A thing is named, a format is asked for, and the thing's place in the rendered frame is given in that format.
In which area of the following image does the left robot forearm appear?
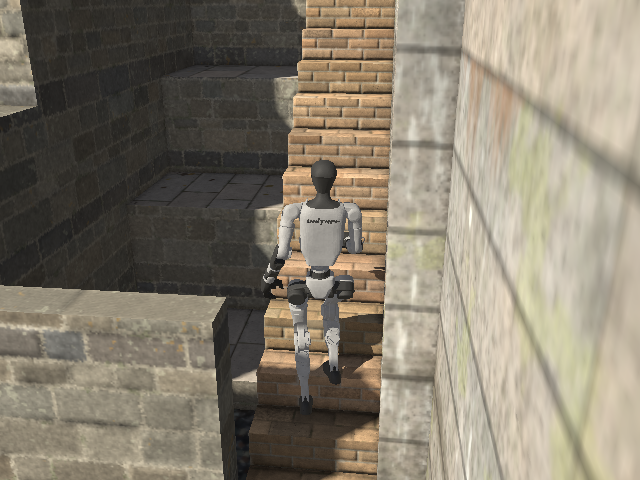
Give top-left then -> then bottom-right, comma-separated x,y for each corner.
263,244 -> 285,284

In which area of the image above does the right robot forearm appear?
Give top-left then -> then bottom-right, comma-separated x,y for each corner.
344,236 -> 363,254

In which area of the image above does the right robot upper arm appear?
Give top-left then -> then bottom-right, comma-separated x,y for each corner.
343,202 -> 362,254

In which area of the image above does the left robot upper arm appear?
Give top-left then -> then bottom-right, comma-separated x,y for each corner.
276,203 -> 302,260

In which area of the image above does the robot left thigh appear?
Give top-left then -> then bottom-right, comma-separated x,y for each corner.
287,279 -> 311,350

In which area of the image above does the robot left hand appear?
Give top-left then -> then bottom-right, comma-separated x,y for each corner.
261,275 -> 284,299

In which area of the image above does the robot head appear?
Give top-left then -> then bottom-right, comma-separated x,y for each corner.
306,160 -> 340,209

